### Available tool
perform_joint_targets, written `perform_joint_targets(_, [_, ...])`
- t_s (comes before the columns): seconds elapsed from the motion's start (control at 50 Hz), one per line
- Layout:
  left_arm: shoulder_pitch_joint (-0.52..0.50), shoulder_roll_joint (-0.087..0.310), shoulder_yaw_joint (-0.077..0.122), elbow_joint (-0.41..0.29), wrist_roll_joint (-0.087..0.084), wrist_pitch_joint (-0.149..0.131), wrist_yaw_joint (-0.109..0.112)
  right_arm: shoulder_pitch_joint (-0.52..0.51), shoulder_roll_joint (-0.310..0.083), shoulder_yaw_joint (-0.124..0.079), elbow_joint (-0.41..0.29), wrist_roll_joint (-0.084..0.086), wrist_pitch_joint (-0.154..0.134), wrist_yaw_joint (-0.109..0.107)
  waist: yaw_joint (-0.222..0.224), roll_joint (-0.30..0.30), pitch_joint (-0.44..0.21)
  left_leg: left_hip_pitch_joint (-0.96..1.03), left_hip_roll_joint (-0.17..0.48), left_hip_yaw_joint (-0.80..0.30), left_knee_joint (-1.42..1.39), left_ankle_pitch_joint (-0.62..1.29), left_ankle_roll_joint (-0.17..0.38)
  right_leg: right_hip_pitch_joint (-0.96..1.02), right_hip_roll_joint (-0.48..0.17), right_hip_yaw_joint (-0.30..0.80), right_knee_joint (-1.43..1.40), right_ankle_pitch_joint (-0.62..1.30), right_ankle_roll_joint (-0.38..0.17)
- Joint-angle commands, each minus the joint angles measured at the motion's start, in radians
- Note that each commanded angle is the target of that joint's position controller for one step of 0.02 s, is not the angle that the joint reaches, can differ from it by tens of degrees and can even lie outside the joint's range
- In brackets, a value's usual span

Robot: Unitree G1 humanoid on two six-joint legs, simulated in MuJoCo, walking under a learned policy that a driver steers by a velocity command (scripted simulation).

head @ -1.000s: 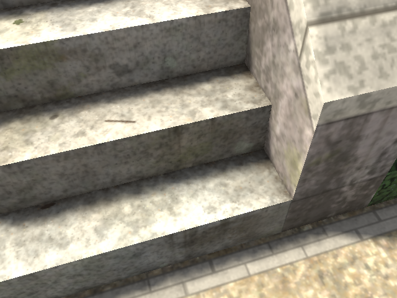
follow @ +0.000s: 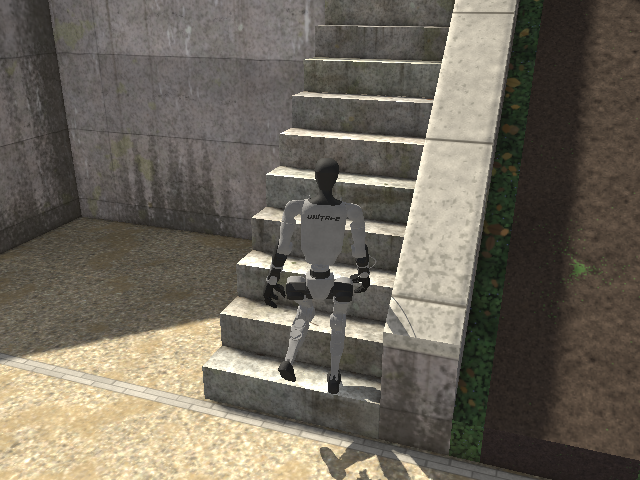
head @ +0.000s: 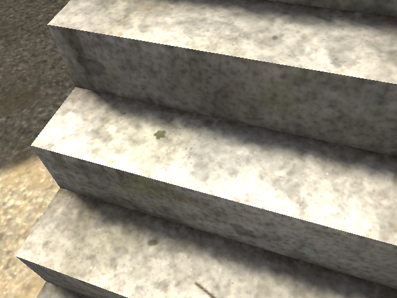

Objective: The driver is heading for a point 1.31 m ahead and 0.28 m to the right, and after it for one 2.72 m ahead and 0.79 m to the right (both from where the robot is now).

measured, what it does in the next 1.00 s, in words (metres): climbs: left foot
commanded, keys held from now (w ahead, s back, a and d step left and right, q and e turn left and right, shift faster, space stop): shift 0.64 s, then w+shift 0.04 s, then w+e+shift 0.32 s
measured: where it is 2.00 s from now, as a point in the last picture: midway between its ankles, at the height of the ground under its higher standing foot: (272, 281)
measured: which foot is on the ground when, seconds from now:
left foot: up 0.00-0.42, down 0.44-1.00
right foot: down 0.00-0.68, up 0.70-1.00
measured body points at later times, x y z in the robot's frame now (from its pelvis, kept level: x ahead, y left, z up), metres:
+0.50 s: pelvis +0.07 +0.01 +0.05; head +0.07 +0.02 +0.50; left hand +0.12 +0.24 -0.10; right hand +0.12 -0.20 -0.10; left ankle +0.13 +0.11 -0.68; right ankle +0.08 -0.07 -0.68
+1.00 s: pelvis +0.14 -0.03 +0.06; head +0.13 -0.02 +0.51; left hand +0.33 +0.18 -0.05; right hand +0.11 -0.26 -0.09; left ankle +0.13 +0.12 -0.68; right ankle +0.10 -0.14 -0.33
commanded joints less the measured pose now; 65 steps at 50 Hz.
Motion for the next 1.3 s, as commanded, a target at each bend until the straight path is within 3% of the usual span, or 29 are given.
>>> perform_joint_targets(0.02, [-0.025,0.009,-0.009,-0.084,0.003,-0.049,-0.013,0.222,-0.028,0.011,0.037,0.034,0.007,-0.008,-0.052,-0.103,-0.124,-0.125,0.040,-0.040,0.056,0.031,0.002,0.198,-0.193,0.383,-0.414,0.188,-0.125])
perform_joint_targets(0.12, [0.006,0.010,-0.028,-0.096,0.013,-0.003,0.017,0.165,0.037,0.031,-0.003,0.012,0.028,-0.018,-0.037,-0.144,-0.127,-0.116,0.119,-0.018,-0.196,0.194,-0.107,0.223,-0.173,0.285,-0.474,0.177,-0.132])
perform_joint_targets(0.22, [0.070,0.061,-0.005,-0.152,0.009,0.030,0.047,0.198,-0.001,0.008,-0.020,0.016,0.049,-0.056,0.007,-0.169,-0.095,-0.200,0.165,-0.037,-0.255,0.086,-0.181,0.334,-0.252,0.434,-0.554,-0.087,-0.184])
perform_joint_targets(0.24, [0.075,0.076,0.017,-0.078,-0.017,0.007,0.042,0.114,0.061,0.014,-0.039,-0.071,0.052,-0.030,-0.033,-0.034,0.025,-0.171,0.202,0.082,-0.364,0.105,-0.137,0.239,-0.215,0.366,-0.560,-0.071,-0.169])
perform_joint_targets(0.32, [0.113,0.056,0.022,-0.097,0.006,0.010,0.053,0.145,0.064,0.014,-0.021,-0.021,0.056,-0.017,0.023,-0.155,-0.050,-0.086,0.269,0.174,-0.727,-0.105,-0.102,0.419,-0.238,0.392,-0.599,0.055,-0.193])
perform_joint_targets(0.38, [0.129,0.062,0.036,-0.091,0.011,0.045,0.052,0.223,0.055,0.016,0.032,0.001,0.047,-0.030,0.059,-0.190,-0.109,0.241,0.157,0.368,-1.089,-0.200,-0.030,0.361,-0.163,0.257,-0.548,0.120,-0.145])
perform_joint_targets(0.42, [0.143,0.063,0.025,-0.063,0.006,0.038,0.027,0.325,0.065,0.016,0.089,0.013,0.035,-0.043,0.013,-0.178,-0.123,0.527,0.153,0.322,-1.355,-0.012,0.007,0.234,-0.183,0.252,-0.523,0.082,-0.101])
perform_joint_targets(0.46, [0.152,-0.024,0.006,-0.044,-0.035,0.015,-0.009,0.302,0.028,0.022,0.070,-0.043,0.013,-0.043,0.017,0.028,-0.129,0.593,0.393,-0.019,-1.467,-0.069,0.066,0.133,-0.082,0.158,-0.386,0.028,0.003])
perform_joint_targets(0.48, [0.178,0.014,0.013,-0.010,-0.054,0.017,-0.007,0.279,0.057,0.028,0.065,-0.056,0.009,-0.041,0.014,0.080,-0.119,0.459,0.454,-0.132,-1.567,-0.274,0.120,0.241,-0.087,0.148,-0.360,0.003,0.023])
perform_joint_targets(0.54, [0.189,0.041,0.014,0.039,-0.032,0.017,0.006,0.238,0.051,0.025,0.089,-0.026,-0.002,-0.043,0.027,0.055,0.013,0.367,0.353,-0.015,-1.581,-0.344,0.078,0.351,-0.083,0.159,-0.524,0.047,0.014])
perform_joint_targets(0.68, [0.182,0.047,0.007,0.080,-0.013,-0.018,-0.006,0.311,0.001,0.003,0.154,-0.016,-0.015,-0.035,-0.020,-0.002,-0.031,0.519,0.292,0.085,-1.529,-0.228,0.102,0.346,-0.074,0.126,-0.569,-0.003,-0.011])
perform_joint_targets(0.7, [0.217,0.091,0.002,0.064,0.110,-0.019,-0.120,0.290,-0.161,-0.034,0.168,-0.068,0.001,0.026,-0.028,-0.079,-0.052,0.516,0.399,-0.080,-1.528,-0.648,0.282,0.163,-0.050,0.162,-0.478,-0.281,-0.053])
perform_joint_targets(0.72, [0.147,0.053,-0.003,0.023,0.120,-0.044,-0.153,0.235,-0.185,-0.048,0.152,-0.084,-0.008,0.031,-0.034,0.018,-0.033,0.491,0.513,-0.216,-1.564,-0.630,0.396,0.032,-0.031,0.124,-0.246,-0.056,-0.057])
perform_joint_targets(0.76, [0.199,0.060,0.010,0.041,0.090,-0.087,-0.141,0.280,-0.093,-0.018,0.159,-0.079,-0.050,-0.002,-0.058,0.085,-0.149,0.532,0.657,-0.368,-1.646,-0.507,0.446,-0.179,-0.026,0.212,0.527,-0.065,-0.034])
perform_joint_targets(0.86, [-0.032,0.018,-0.024,-0.026,0.031,-0.091,-0.166,0.241,-0.042,0.039,0.173,-0.057,-0.078,0.014,-0.057,-0.016,-0.206,0.630,0.478,0.070,-1.515,-0.270,0.251,-0.594,-0.019,0.119,1.015,0.085,-0.053])
perform_joint_targets(0.88, [-0.091,0.005,0.000,-0.108,-0.004,-0.071,-0.086,0.452,-0.163,-0.038,0.326,-0.025,-0.121,-0.013,-0.046,-0.054,-0.142,0.728,0.524,0.067,-1.548,-0.361,0.176,-0.610,-0.031,0.072,1.049,0.093,-0.009])
perform_joint_targets(0.9, [-0.150,0.001,-0.007,-0.138,-0.008,-0.051,-0.046,0.477,-0.152,-0.039,0.357,-0.030,-0.142,-0.021,-0.054,0.012,-0.121,0.737,0.552,0.058,-1.599,-0.381,0.176,-0.676,-0.052,0.080,1.160,0.032,-0.006])
perform_joint_targets(1.0, [-0.294,-0.038,-0.001,-0.305,-0.008,0.000,0.002,0.379,-0.099,-0.048,0.380,-0.053,-0.191,-0.009,0.019,0.104,0.004,0.756,0.686,0.159,-1.732,-0.387,0.149,-0.983,-0.088,0.224,1.584,-0.160,-0.049])
perform_joint_targets(1.08, [-0.399,-0.007,-0.012,-0.428,-0.022,0.020,-0.015,0.201,-0.117,-0.037,0.318,-0.029,-0.167,-0.014,0.115,-0.002,0.070,0.398,0.529,0.473,-1.904,-0.173,0.080,-0.608,-0.107,0.072,0.941,-0.049,-0.072])
perform_joint_targets(1.1, [-0.308,-0.021,-0.040,-0.424,-0.051,0.043,-0.025,0.094,-0.166,-0.036,0.277,0.020,-0.160,-0.017,0.160,0.063,0.043,0.211,0.475,0.575,-2.034,0.072,0.122,-0.234,-0.110,-0.055,0.537,-0.072,-0.114])
perform_joint_targets(1.12, [-0.184,0.023,-0.018,-0.356,-0.044,0.060,-0.023,0.140,-0.202,-0.039,0.245,0.060,-0.150,-0.026,0.145,0.064,-0.096,0.275,0.454,0.580,-1.890,0.650,0.209,0.008,-0.003,-0.134,0.526,-0.109,-0.111])
perform_joint_targets(1.14, [0.088,0.067,0.022,-0.276,-0.042,0.057,-0.032,0.160,-0.320,-0.062,0.203,0.073,-0.142,-0.043,0.225,0.069,-0.286,0.431,0.511,0.562,-1.561,1.568,0.246,0.207,0.122,-0.225,0.587,-0.267,-0.073])
perform_joint_targets(1.16, [0.348,0.127,0.040,-0.201,-0.056,0.036,-0.028,0.096,-0.357,-0.083,0.181,0.106,-0.137,-0.002,0.347,0.155,-0.446,0.511,0.543,0.490,-1.196,1.994,0.255,0.394,0.195,-0.143,0.462,-0.240,-0.061])
perform_joint_targets(1.18, [0.294,0.207,0.062,-0.167,-0.058,0.021,-0.030,0.139,-0.307,-0.085,0.128,0.112,-0.143,0.009,0.250,-0.031,-0.513,0.279,0.458,0.372,-0.851,1.446,0.176,0.630,0.194,0.129,0.069,-0.193,-0.082])
perform_joint_targets(1.2, [0.266,0.329,0.108,-0.154,-0.034,0.037,-0.007,0.116,-0.227,-0.063,0.113,0.030,-0.151,0.065,0.182,-0.386,-0.574,0.012,0.249,0.270,-0.494,0.227,0.087,0.726,0.002,0.718,-0.395,-0.439,-0.081])
perform_joint_targets(1.22, [0.211,0.291,0.096,-0.169,-0.009,0.052,0.032,0.140,-0.139,-0.046,0.114,-0.012,-0.133,0.094,0.140,-0.223,-0.702,0.058,0.168,-0.051,-0.170,0.145,0.035,0.637,-0.190,1.114,-0.740,-0.651,0.115])
perform_joint_targets(1.24, [0.146,0.289,0.077,-0.128,-0.015,0.067,0.083,0.154,-0.047,-0.036,0.053,-0.037,-0.087,0.092,0.022,-0.116,-0.535,0.029,0.167,-0.109,0.069,0.215,-0.028,0.486,-0.262,1.231,-0.770,-0.502,0.274])
perform_joint_targets(1.28, [-0.105,0.174,0.027,-0.085,0.009,0.036,0.083,0.144,0.094,0.019,0.020,-0.028,-0.019,0.055,-0.096,-0.133,-0.222,-0.119,0.184,-0.096,0.261,0.321,-0.035,0.141,-0.143,0.705,-0.365,-0.250,0.239])
perform_joint_targets(1.3, [-0.178,0.112,0.010,-0.063,0.029,0.024,0.071,0.191,0.087,0.018,0.034,-0.029,-0.005,0.055,-0.130,-0.102,-0.177,-0.152,0.118,-0.110,0.339,0.376,-0.026,0.091,-0.093,0.506,-0.237,-0.184,0.188])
